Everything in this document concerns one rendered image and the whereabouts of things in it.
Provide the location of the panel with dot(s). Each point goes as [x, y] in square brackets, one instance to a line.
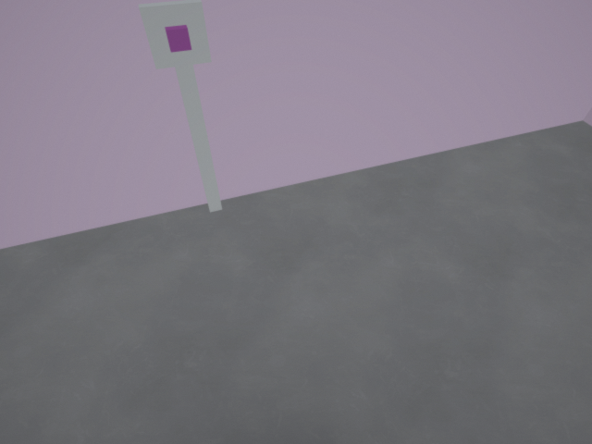
[157, 16]

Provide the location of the button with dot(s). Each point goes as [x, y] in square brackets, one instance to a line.
[178, 38]

